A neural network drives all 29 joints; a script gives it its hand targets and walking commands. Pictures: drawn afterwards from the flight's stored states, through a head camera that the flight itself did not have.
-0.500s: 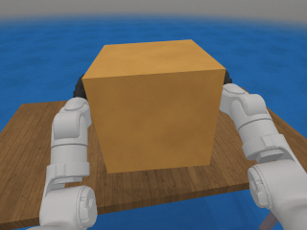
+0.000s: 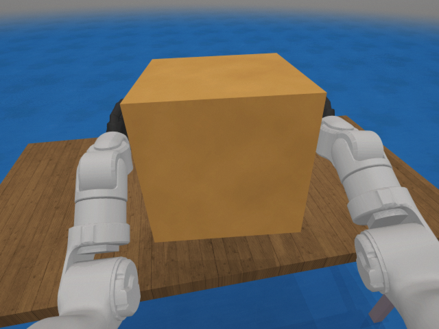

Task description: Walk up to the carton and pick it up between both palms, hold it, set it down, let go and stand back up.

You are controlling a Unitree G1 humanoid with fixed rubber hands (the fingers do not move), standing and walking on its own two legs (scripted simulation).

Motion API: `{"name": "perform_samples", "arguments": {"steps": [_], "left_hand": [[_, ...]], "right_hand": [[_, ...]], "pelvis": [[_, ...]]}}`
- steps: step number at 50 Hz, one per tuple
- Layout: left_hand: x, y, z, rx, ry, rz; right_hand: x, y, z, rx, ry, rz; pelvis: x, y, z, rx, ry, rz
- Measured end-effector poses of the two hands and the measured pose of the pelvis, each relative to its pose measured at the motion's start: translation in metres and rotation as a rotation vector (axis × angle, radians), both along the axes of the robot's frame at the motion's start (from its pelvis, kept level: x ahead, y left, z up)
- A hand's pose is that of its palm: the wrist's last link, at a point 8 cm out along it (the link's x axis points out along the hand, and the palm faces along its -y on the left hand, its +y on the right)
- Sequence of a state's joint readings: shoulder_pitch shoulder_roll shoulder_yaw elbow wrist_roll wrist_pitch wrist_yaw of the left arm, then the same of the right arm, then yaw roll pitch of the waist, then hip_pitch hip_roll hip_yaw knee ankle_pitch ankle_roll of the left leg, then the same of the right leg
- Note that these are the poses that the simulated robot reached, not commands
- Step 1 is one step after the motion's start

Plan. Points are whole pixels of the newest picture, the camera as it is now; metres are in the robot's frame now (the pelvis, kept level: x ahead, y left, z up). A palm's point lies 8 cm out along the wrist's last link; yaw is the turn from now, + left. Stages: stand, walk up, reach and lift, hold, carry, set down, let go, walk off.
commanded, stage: hold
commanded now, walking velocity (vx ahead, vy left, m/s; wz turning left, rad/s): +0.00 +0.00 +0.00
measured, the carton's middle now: (221, 139) +0.41 +0.01 +0.20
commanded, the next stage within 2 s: none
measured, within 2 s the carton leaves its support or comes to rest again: neither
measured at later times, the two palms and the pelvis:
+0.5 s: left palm (117, 140) +0.37 +0.19 +0.23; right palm (319, 121) +0.38 -0.17 +0.25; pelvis +0.00 +0.00 +0.00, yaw +0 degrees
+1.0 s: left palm (121, 139) +0.37 +0.18 +0.23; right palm (323, 124) +0.38 -0.17 +0.25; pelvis +0.01 +0.00 +0.00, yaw +0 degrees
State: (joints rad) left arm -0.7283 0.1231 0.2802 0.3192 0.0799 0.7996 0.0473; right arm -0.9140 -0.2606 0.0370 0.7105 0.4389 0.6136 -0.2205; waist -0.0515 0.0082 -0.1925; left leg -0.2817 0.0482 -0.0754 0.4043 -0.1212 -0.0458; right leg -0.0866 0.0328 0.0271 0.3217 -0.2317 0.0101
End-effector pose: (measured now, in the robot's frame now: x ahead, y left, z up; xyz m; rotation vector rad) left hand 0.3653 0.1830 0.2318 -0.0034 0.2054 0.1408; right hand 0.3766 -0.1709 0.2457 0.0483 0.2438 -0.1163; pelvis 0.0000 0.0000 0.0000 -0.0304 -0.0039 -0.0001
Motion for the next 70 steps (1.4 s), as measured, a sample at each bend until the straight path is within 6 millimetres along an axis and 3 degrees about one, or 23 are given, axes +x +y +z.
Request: {"name": "perform_samples", "arguments": {"steps": [31,43,55,62,70], "left_hand": [[-0.001,0.002,0.003,0.004,-0.029,0.007],[0.000,-0.002,-0.006,0.010,0.015,-0.004],[-0.001,-0.001,0.004,-0.014,-0.023,0.007],[-0.005,0.004,0.001,-0.032,-0.029,0.013],[-0.003,0.004,-0.008,-0.016,0.005,0.004]], "right_hand": [[0.003,0.003,0.012,-0.025,-0.027,0.014],[0.002,-0.002,0.000,-0.013,0.019,0.001],[0.003,-0.001,0.005,-0.027,-0.017,0.013],[0.001,0.005,0.011,-0.041,-0.022,0.017],[0.002,0.005,0.004,-0.017,0.012,0.004]], "pelvis": [[0.005,-0.002,0.000,-0.003,0.003,0.005],[0.006,-0.001,0.000,0.002,0.001,-0.003],[0.008,-0.003,0.000,0.003,-0.005,-0.003],[0.010,-0.005,0.000,0.004,-0.021,0.003],[0.005,-0.004,0.000,0.002,-0.020,0.008]]}}
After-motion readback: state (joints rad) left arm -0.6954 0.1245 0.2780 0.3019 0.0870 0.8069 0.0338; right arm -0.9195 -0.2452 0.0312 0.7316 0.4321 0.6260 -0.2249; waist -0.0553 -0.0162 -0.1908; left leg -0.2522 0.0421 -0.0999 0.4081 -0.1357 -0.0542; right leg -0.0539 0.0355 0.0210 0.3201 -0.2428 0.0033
